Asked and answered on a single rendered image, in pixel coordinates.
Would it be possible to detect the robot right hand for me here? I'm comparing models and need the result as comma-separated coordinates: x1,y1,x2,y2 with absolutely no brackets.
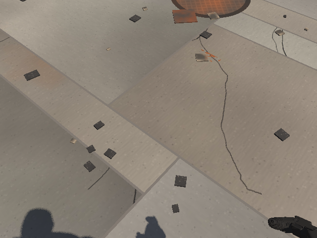
267,215,317,238

